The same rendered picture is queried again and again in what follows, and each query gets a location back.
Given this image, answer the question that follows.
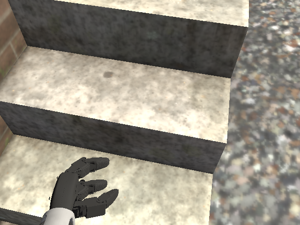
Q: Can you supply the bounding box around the left robot hand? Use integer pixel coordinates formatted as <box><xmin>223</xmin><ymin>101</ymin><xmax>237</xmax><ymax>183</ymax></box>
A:
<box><xmin>49</xmin><ymin>157</ymin><xmax>119</xmax><ymax>218</ymax></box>

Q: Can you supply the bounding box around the left robot forearm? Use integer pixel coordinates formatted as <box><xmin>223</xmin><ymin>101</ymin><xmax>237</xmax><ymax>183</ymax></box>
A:
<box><xmin>39</xmin><ymin>207</ymin><xmax>75</xmax><ymax>225</ymax></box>

